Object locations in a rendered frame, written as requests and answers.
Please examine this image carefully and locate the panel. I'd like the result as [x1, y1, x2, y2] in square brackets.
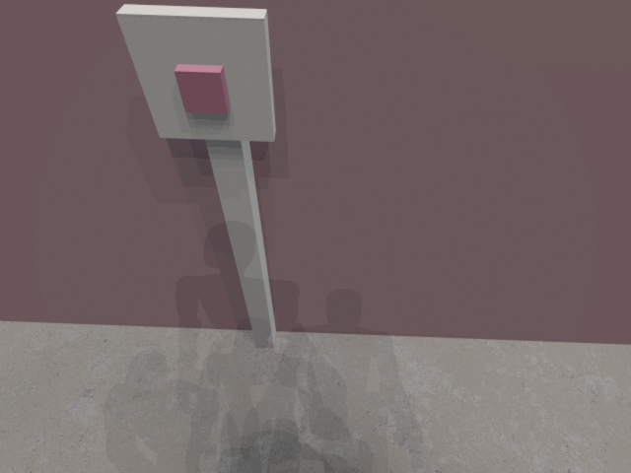
[115, 4, 276, 348]

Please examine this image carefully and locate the button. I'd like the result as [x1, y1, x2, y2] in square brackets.
[175, 64, 230, 113]

